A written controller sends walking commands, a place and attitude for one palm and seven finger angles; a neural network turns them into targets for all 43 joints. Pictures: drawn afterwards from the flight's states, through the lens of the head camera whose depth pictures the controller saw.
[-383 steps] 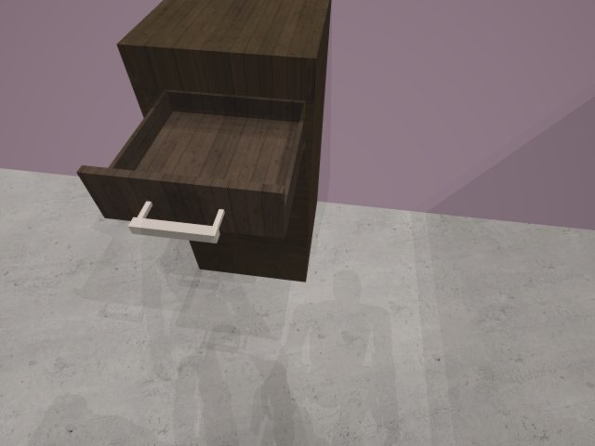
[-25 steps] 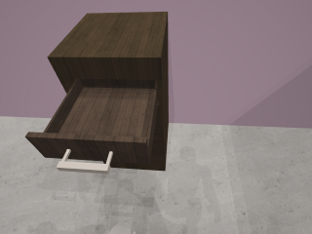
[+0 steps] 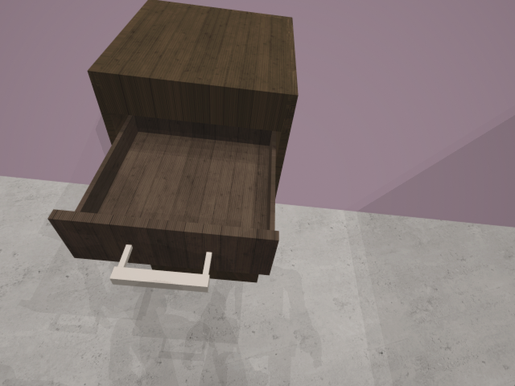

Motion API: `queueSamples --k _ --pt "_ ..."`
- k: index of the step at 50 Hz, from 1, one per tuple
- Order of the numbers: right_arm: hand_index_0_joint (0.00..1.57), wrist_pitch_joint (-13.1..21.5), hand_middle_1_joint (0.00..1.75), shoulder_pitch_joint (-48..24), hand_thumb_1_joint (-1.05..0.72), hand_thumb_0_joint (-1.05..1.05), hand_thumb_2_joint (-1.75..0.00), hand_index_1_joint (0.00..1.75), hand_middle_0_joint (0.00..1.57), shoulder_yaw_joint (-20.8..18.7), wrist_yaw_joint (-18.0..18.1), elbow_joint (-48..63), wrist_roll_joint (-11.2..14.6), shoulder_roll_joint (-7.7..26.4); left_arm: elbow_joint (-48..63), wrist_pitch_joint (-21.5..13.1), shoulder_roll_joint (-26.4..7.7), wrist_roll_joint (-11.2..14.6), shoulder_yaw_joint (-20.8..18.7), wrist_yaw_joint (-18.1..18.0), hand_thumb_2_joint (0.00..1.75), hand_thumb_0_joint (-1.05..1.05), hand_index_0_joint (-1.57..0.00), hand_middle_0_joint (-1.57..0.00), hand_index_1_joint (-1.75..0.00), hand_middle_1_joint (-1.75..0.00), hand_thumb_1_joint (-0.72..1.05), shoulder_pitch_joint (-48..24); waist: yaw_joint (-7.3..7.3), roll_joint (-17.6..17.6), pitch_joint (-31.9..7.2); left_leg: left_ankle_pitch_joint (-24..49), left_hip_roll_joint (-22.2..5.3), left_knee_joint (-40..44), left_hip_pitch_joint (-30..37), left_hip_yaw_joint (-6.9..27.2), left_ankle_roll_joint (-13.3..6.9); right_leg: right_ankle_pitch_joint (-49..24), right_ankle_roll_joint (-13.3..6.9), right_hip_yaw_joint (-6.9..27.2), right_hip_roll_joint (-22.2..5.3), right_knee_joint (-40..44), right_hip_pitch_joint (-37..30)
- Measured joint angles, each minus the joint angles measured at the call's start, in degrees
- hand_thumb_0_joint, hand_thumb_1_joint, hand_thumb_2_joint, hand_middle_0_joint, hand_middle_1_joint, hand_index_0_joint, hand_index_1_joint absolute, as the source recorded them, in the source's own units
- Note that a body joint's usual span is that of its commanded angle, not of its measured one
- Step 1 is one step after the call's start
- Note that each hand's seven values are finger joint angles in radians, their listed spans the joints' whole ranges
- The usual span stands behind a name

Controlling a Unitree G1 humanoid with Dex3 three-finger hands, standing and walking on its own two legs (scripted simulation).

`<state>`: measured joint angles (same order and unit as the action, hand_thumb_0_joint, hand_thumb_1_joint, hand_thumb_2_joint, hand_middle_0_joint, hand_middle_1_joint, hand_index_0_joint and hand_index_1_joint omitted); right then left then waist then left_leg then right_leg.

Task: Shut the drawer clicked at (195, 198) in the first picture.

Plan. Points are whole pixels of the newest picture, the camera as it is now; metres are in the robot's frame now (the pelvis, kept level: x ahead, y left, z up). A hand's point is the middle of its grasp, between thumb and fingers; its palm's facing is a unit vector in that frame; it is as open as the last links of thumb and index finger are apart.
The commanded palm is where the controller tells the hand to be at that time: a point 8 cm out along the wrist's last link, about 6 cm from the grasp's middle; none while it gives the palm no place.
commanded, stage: come to a stop and stand still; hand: left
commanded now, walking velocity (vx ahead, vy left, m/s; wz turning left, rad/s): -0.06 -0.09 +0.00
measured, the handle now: (164, 267) +0.31 +0.18 -0.04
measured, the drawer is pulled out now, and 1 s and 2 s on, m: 0.30 0.30 0.30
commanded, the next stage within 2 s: look again from close up in 0.68 s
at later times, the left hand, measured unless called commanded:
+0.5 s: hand out of the picture +0.00 +0.11 -0.18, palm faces +0.09 -0.98 -0.19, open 7.1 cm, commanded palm none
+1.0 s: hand out of the picture -0.07 +0.11 -0.18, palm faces +0.07 -0.98 -0.16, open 7.4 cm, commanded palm none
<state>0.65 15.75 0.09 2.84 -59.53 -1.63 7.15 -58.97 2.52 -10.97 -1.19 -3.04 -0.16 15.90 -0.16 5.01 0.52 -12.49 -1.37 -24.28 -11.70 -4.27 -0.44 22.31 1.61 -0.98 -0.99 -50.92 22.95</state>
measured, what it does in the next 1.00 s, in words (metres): steps on the spot: right foot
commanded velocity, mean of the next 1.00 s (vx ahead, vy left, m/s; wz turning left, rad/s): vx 0.00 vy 0.00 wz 0.00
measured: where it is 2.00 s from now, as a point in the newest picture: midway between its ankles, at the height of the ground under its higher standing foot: outside the picture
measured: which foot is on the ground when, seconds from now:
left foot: down 0.00-1.00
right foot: up 0.00-0.14, down 0.16-1.00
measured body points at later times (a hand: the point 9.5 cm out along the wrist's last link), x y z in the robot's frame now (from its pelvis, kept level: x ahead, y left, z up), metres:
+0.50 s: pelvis -0.03 -0.07 +0.00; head -0.03 -0.07 +0.45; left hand +0.00 +0.16 -0.16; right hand -0.04 -0.28 -0.17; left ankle -0.03 +0.09 -0.74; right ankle -0.02 -0.12 -0.74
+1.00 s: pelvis -0.04 -0.04 -0.01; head -0.05 -0.04 +0.44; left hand -0.07 +0.17 -0.17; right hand -0.06 -0.25 -0.17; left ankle -0.04 +0.05 -0.74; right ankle -0.02 -0.12 -0.74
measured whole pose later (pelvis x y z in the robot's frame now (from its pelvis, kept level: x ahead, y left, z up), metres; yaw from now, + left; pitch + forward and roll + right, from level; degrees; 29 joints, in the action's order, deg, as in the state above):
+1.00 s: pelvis -0.04 -0.04 -0.01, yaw +1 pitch -1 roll -2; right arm -0.1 20.7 -0.7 1.6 -61.2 -1.0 7.8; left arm -64.2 -0.8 -5.6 -0.7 -0.8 -2.3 20.8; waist 1.2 -2.2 -0.1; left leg -16.6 -0.8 -31.3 -13.1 -2.4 -1.8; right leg 12.6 -4.0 -5.4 3.7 -25.8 12.3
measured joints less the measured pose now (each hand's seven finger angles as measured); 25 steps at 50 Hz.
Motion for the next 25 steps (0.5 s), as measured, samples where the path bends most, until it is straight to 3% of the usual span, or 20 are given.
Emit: queueSamples --k 5,8,12,16,19,25 --pt "0.2 -0.87 0.3 0.82 -0.92 0.0 -0.9 0.3 0.2 -0.78 -0.08 -0.87 -0.32 0.38 0.92 0.5 -0.31 0.32 -0.3 -0.11 0.9 0.01 -0.2 -0.19 -0.3 -0.3 0.93 -3.21 1.74 -2.13 1.63 -0.09 -0.81 -1.52 -1.45 -0.4 0.85 1.87 -0.6 -0.84 0.31 8.35 -3.76" --pt "0.2 -1.35 0.3 1.8 -0.91 0.01 -0.9 0.3 0.2 -1.34 -0.42 -1.73 0.01 1.04 1.65 -0.57 -0.33 0.42 -0.28 -0.14 0.9 0.01 -0.2 -0.19 -0.3 -0.3 0.93 -4.16 2.03 -3.51 1.93 -0.99 -1.21 -4.27 -3.23 -0.49 1.99 -5.55 -1.15 -0.82 0.21 19.31 -8.63" --pt "0.2 -2.69 0.3 2.56 -0.91 0.01 -0.9 0.3 0.2 -1.7 -0.85 -3.49 0.62 2.04 0.79 -2.01 0.93 0.44 0.65 -0.68 0.9 0.0 -0.2 -0.19 -0.3 -0.3 0.92 -4.33 2.8 -6.67 1.62 -8.22 -2.52 -8.35 -4.19 1.34 1.95 -5.98 -4.82 -2.53 2.29 21.25 -10.28" --pt "0.2 -2.89 0.3 3.24 -0.91 0.01 -0.9 0.3 0.2 -1.32 -1.03 -4.85 0.64 1.49 -0.03 -2.5 2.04 0.74 1.04 -1.35 0.9 0.0 -0.2 -0.19 -0.3 -0.3 0.92 -3.73 2.27 -6.45 0.22 -8.0 -2.48 -10.47 -3.43 2.07 1.56 -6.98 -6.23 -3.74 3.35 23.87 -11.99" --pt "0.2 -2.27 0.3 3.43 -0.91 0.01 -0.9 0.3 0.19 -0.93 -0.96 -5.55 0.66 0.98 -0.82 -2.79 2.26 1.06 1.14 -1.54 0.9 0.0 -0.2 -0.2 -0.3 -0.3 0.93 -3.18 1.91 -6.84 -0.51 -3.39 -3.05 -5.72 -0.6 2.82 1.55 -7.1 -6.82 -5.07 4.98 24.13 -12.3" --pt "0.2 -1.4 0.3 2.03 -0.91 0.01 -0.9 0.3 0.19 0.08 -0.57 -6.34 0.62 -1.16 -3.22 -2.63 1.33 1.32 1.19 -1.65 0.9 0.0 -0.2 -0.2 -0.3 -0.3 0.96 -1.45 0.38 -4.29 0.02 -1.02 -3.33 -1.42 1.76 2.56 3.89 -9.18 -7.33 -4.78 5.42 27.2 -13.94"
